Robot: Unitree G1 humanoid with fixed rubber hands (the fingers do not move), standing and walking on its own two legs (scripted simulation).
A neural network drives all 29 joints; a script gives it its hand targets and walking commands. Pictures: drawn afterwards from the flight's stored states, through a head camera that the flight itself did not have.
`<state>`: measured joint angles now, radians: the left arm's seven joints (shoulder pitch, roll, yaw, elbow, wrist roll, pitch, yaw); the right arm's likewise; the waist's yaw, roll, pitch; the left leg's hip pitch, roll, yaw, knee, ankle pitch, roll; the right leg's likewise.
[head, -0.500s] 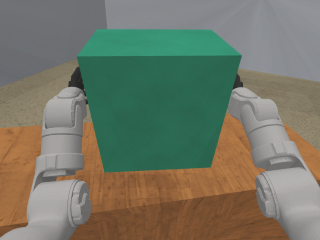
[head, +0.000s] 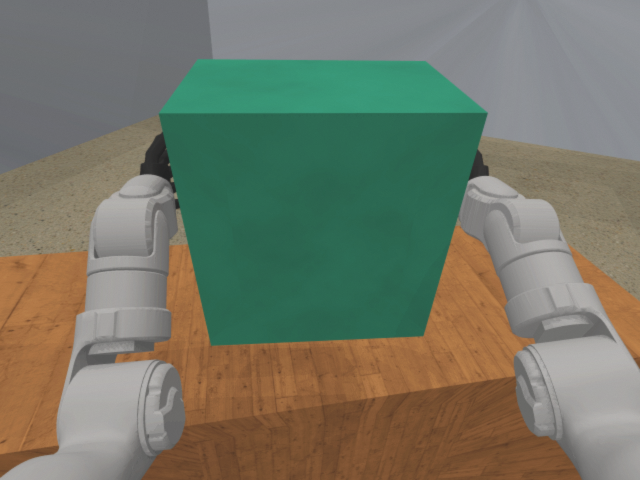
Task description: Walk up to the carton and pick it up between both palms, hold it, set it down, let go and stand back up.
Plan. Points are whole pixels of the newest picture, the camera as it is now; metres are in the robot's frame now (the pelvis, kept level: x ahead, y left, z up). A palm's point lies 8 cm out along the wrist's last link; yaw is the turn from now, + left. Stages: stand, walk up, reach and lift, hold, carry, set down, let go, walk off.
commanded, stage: hold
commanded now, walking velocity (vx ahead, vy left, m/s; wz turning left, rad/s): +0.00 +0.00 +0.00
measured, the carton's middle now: (316, 205) +0.39 +0.00 +0.24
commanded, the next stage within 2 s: none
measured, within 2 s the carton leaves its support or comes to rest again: neither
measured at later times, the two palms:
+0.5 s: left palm (156, 190) +0.37 +0.19 +0.26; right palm (467, 190) +0.37 -0.18 +0.27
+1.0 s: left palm (155, 186) +0.37 +0.19 +0.27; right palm (463, 195) +0.38 -0.18 +0.26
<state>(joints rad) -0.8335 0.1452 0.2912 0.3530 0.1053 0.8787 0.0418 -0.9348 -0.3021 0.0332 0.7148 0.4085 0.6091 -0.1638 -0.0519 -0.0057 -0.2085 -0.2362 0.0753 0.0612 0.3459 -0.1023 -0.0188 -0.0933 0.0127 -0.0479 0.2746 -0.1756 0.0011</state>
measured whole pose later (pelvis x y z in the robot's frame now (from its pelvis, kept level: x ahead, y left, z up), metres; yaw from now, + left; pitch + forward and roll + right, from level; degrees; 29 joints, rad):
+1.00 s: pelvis +0.01 +0.00 +0.00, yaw +0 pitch -1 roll -1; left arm -0.82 0.15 0.29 0.33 0.12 0.89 0.03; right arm -0.90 -0.28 0.02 0.67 0.38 0.62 -0.17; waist -0.04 0.01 -0.20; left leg -0.20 0.07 0.06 0.34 -0.11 -0.02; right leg -0.06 0.01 -0.05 0.27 -0.19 0.00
